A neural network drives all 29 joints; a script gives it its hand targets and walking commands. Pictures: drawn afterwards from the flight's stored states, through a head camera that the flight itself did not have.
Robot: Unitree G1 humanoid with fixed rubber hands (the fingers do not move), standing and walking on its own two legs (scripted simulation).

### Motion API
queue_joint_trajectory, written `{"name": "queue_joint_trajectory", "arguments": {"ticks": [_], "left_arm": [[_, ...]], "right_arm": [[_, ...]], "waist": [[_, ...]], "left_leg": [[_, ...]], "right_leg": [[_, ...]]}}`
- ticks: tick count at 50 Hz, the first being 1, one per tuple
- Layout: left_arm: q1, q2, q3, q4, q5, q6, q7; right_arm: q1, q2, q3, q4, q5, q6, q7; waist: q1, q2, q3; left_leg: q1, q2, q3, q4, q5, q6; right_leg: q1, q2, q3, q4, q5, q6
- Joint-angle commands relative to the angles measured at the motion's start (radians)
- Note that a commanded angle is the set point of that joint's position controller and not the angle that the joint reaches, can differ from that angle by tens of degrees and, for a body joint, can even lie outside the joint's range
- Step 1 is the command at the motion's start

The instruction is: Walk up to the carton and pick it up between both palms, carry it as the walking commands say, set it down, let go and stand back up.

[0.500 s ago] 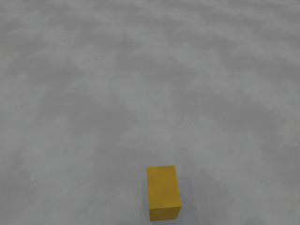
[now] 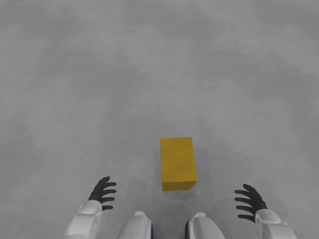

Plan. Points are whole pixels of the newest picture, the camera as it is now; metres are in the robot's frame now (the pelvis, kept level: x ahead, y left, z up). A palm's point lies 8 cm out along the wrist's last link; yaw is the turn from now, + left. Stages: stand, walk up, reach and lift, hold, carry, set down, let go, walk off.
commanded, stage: reach and lift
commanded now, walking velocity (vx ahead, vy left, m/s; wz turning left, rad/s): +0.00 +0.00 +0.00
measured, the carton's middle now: (176, 166) +0.42 -0.04 -0.58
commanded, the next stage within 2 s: none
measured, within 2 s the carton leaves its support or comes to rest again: neither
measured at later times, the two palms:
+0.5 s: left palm (112, 164) +0.32 +0.18 -0.13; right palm (237, 166) +0.32 -0.20 -0.14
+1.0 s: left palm (124, 129) +0.45 +0.17 -0.17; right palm (222, 127) +0.46 -0.18 -0.17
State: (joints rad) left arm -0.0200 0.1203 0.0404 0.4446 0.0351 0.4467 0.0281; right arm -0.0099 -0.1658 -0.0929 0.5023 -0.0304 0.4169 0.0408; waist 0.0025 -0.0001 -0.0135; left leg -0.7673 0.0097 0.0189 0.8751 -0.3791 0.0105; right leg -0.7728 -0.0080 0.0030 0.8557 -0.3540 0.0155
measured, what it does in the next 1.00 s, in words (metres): lowers itself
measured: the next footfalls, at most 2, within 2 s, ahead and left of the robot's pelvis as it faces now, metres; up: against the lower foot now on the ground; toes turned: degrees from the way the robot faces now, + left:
none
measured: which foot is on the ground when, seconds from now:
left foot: down 0.00-1.00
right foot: down 0.00-1.00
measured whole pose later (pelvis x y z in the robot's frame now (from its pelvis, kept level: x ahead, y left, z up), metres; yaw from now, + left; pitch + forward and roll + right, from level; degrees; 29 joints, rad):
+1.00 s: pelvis -0.04 -0.01 -0.06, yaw +1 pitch +42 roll +1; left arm -1.06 0.14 0.32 0.85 0.08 0.13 0.12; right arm -1.09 -0.18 -0.33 0.90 -0.09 0.12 -0.07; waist 0.00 0.00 -0.02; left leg -1.46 -0.01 -0.02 1.03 -0.31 -0.02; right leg -1.47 0.01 0.02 1.04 -0.30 0.00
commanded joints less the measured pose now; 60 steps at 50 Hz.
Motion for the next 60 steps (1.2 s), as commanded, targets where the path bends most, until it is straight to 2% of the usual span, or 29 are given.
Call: {"name": "queue_joint_trajectory", "arguments": {"ticks": [1, 6, 13, 20, 30, 41, 50, 56, 60], "left_arm": [[-0.054, 0.021, 0.006, -0.085, -0.009, -0.011, 0.007], [-0.221, 0.038, 0.031, -0.085, -0.011, 0.004, 0.024], [-0.479, 0.062, 0.045, -0.007, -0.026, 0.016, 0.048], [-0.680, 0.058, 0.090, 0.120, -0.018, -0.028, 0.068], [-0.916, 0.057, 0.161, 0.206, 0.013, -0.176, 0.100], [-1.127, 0.067, 0.225, 0.261, 0.034, -0.294, 0.101], [-1.298, 0.096, 0.290, 0.309, 0.045, -0.342, 0.085], [-1.282, 0.085, 0.321, 0.277, 0.068, -0.359, 0.070], [-1.269, 0.076, 0.341, 0.258, 0.090, -0.362, 0.062]], "right_arm": [[-0.080, -0.085, -0.016, -0.079, 0.015, -0.012, -0.008], [-0.250, -0.088, -0.035, -0.056, 0.021, 0.004, -0.023], [-0.497, -0.086, -0.062, 0.022, 0.012, 0.012, -0.051], [-0.689, -0.065, -0.110, 0.135, -0.007, -0.031, -0.085], [-0.942, -0.068, -0.165, 0.220, -0.006, -0.172, -0.121], [-1.159, -0.079, -0.204, 0.275, -0.037, -0.284, -0.116], [-1.366, -0.094, -0.243, 0.301, -0.069, -0.318, -0.109], [-1.333, -0.078, -0.272, 0.289, -0.100, -0.330, -0.102], [-1.331, -0.064, -0.286, 0.262, -0.113, -0.336, -0.090]], "waist": [[0.010, -0.011, -0.347], [0.001, -0.021, -0.306], [-0.004, -0.004, -0.350], [-0.006, 0.000, -0.455], [-0.011, -0.008, -0.701], [-0.003, -0.016, -0.879], [0.004, -0.012, -0.997], [-0.010, -0.011, -1.097], [-0.005, -0.011, -1.074]], "left_leg": [[0.174, -0.039, -0.022, -0.066, 0.244, -0.033], [0.085, -0.034, -0.021, -0.057, 0.033, -0.030], [0.032, -0.038, -0.015, -0.018, -0.021, -0.031], [-0.025, -0.053, -0.001, 0.015, 0.065, -0.041], [-0.099, -0.086, -0.003, 0.054, 0.205, -0.052], [-0.183, -0.100, -0.002, 0.079, 0.327, -0.049], [-0.239, -0.104, 0.007, 0.119, 0.400, -0.043], [-0.223, -0.106, 0.001, 0.146, 0.540, -0.042], [-0.260, -0.101, 0.000, 0.157, 0.554, -0.042]], "right_leg": [[0.141, 0.049, -0.016, -0.037, 0.208, -0.003], [0.098, 0.038, -0.020, -0.020, 0.021, -0.003], [0.068, 0.035, -0.025, 0.015, -0.019, -0.011], [0.019, 0.038, -0.024, 0.038, 0.060, -0.004], [-0.032, 0.056, -0.020, 0.080, 0.208, 0.007], [-0.090, 0.077, -0.011, 0.116, 0.342, 0.007], [-0.135, 0.092, -0.013, 0.148, 0.404, 0.018], [-0.103, 0.096, -0.015, 0.179, 0.572, 0.021], [-0.152, 0.093, -0.013, 0.190, 0.576, 0.023]]}}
